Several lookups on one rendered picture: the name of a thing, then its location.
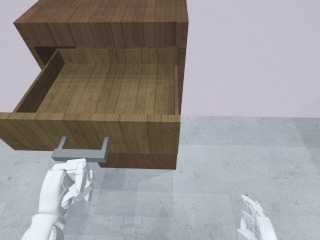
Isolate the handle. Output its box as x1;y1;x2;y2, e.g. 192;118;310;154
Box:
51;136;110;163

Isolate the left robot forearm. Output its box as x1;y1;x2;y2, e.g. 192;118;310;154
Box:
21;212;66;240

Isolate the left robot hand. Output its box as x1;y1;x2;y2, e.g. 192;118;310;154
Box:
38;158;95;217

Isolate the cabinet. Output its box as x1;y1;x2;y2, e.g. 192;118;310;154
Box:
13;0;189;170

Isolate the right robot hand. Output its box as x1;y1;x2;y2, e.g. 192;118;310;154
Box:
237;194;278;240

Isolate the drawer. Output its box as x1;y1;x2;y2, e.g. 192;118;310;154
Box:
0;48;181;155

